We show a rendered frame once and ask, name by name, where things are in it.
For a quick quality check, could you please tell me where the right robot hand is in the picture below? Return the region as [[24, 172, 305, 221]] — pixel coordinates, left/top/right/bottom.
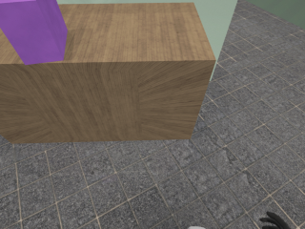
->
[[260, 211, 291, 229]]

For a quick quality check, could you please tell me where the carton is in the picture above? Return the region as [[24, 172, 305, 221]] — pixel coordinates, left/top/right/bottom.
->
[[0, 0, 68, 65]]

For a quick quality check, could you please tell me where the pedestal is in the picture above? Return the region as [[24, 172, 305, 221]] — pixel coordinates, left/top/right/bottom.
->
[[0, 2, 216, 144]]

